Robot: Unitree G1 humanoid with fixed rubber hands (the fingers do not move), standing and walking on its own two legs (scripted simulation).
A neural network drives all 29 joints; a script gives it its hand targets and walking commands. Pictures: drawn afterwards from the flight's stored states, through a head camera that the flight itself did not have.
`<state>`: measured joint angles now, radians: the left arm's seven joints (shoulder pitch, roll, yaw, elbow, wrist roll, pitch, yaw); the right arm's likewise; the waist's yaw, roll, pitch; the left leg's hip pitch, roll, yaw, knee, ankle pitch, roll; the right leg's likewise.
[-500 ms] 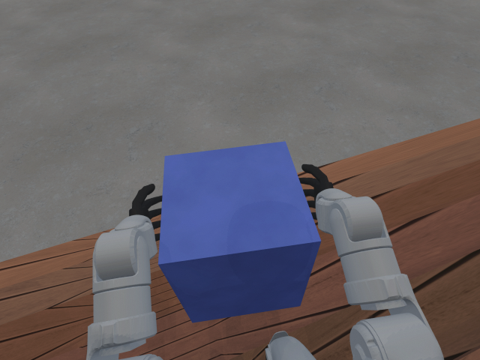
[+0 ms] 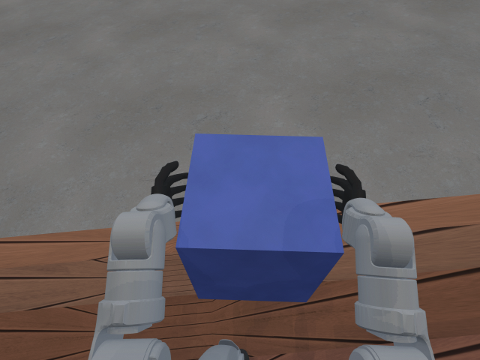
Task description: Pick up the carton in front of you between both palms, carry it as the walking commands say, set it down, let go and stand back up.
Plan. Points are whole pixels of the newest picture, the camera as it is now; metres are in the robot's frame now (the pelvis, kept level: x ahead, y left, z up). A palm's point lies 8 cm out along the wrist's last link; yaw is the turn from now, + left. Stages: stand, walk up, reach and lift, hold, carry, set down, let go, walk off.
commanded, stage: carry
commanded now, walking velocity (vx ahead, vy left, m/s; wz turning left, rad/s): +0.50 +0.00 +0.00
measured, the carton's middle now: (255, 224) +0.36 +0.03 +0.03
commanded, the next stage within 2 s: none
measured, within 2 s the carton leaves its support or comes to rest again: neither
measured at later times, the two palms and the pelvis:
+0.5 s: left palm (228, 135) +0.72 +0.14 -0.08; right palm (333, 135) +0.73 -0.16 -0.07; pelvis +0.38 -0.01 -0.18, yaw +2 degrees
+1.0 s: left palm (238, 103) +1.09 +0.15 -0.22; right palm (312, 106) +1.08 -0.15 -0.23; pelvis +0.74 +0.00 -0.35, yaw +2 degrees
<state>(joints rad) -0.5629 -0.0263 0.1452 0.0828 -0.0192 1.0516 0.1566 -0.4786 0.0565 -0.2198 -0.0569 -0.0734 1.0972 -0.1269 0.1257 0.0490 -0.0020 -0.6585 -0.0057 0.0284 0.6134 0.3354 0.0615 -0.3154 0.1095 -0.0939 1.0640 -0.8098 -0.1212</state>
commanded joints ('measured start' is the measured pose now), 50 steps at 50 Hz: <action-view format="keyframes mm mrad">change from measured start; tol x64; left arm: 1 -583 -1020 -675 -91 -408 7 -285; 50 -560 -893 -566 -10 -299 37 -252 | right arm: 1 -629 848 682 -22 304 -21 178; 50 -661 867 713 72 413 2 212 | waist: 1 -129 -176 -432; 50 -198 78 -504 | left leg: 1 522 -65 128 31 164 38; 8 771 345 -611 51 -35 288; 24 420 89 -73 732 219 52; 26 -39 -131 10 1331 -1023 -53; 39 -180 -27 9 268 -142 -12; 50 1110 321 -429 101 293 247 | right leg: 1 -4 -168 96 52 922 14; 4 -551 -15 25 854 71 110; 16 -688 -135 113 -43 895 57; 27 818 -403 466 -336 1576 -153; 30 524 -404 697 -468 849 -230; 47 -110 -154 39 418 1128 72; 50 -731 -74 143 775 134 81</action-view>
